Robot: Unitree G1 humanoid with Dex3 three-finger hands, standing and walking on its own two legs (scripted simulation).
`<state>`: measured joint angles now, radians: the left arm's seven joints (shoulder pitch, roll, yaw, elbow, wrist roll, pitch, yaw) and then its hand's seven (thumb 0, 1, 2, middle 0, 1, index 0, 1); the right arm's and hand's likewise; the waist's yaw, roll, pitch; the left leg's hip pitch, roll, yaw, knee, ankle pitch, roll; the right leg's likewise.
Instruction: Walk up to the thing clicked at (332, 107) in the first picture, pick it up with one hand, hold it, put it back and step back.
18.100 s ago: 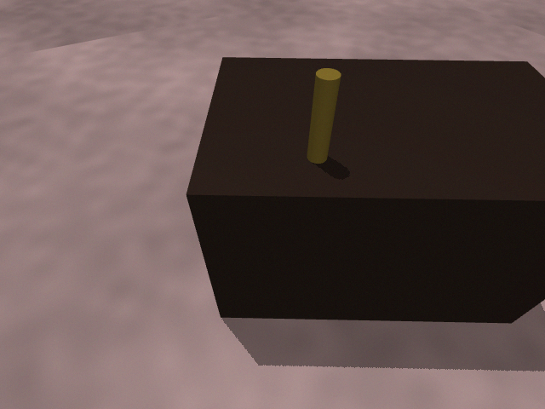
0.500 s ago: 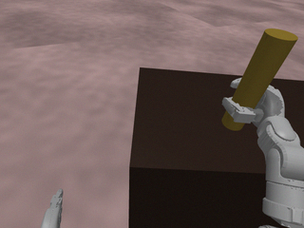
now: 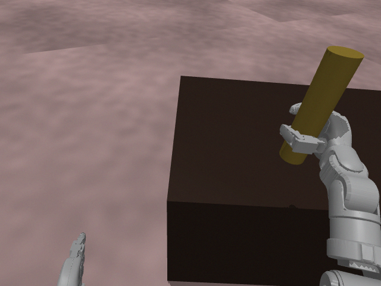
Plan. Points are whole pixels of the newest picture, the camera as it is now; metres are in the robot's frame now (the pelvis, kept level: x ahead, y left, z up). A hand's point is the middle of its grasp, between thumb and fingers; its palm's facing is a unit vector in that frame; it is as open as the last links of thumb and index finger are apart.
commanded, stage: crouch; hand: right
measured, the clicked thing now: (313, 112) +0.38 -0.19 +0.24
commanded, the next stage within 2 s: lower in 1.04 s
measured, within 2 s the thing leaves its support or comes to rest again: neither
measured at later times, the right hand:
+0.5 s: hand (285, 130) +0.45 -0.20 +0.13, palm faces +0.21 +0.98 +0.00, open 7.3 cm
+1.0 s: hand (283, 131) +0.48 -0.21 +0.10, palm faces +0.19 +0.98 +0.01, open 7.3 cm
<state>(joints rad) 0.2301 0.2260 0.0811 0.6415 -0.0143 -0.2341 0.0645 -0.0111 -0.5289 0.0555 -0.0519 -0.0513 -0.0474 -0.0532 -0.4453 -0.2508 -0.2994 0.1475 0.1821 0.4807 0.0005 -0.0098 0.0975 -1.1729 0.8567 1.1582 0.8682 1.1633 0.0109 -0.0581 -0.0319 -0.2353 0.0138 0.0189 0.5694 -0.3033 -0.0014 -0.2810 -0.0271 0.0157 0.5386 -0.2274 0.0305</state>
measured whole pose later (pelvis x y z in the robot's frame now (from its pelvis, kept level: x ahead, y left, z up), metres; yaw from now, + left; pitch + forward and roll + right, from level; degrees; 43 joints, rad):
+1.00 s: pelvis +0.02 -0.01 -0.01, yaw +2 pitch +9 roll +1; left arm 0.26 0.23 0.05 0.48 0.00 -0.13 0.05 -0.01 -0.54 0.06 -0.06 -0.05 -0.05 -0.06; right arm -0.69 -0.38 -0.37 0.90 0.12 -0.18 0.04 -0.01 0.10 -1.17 0.86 1.15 0.87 1.16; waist 0.09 0.00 -0.08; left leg -0.48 -0.01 -0.01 0.67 -0.35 -0.02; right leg -0.54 -0.05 -0.01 0.69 -0.31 0.02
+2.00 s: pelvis +0.00 -0.02 -0.05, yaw +3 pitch +17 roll +3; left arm 0.34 0.24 0.03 0.21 0.05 -0.09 0.01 -0.01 -0.54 0.07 -0.06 -0.05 -0.05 -0.06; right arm -0.79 -0.47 -0.47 1.12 0.04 -0.35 0.05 -0.01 0.09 -1.17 0.86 1.15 0.87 1.16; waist 0.17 0.00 -0.12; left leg -0.80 -0.02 0.00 0.93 -0.43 -0.02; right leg -0.88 -0.06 0.01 0.98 -0.41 0.01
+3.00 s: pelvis +0.00 -0.02 -0.07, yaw +3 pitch +19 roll +3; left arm 0.38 0.24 0.04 0.09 0.06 -0.03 -0.01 -0.01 -0.53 0.06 -0.06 -0.06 -0.06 -0.06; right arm -0.77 -0.46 -0.49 1.08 0.04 -0.39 0.05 -0.01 0.26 -0.36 0.78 0.56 0.78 0.57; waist 0.18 0.00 -0.13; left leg -0.89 -0.02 0.01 1.02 -0.47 -0.02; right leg -0.97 -0.06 0.02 1.08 -0.45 0.01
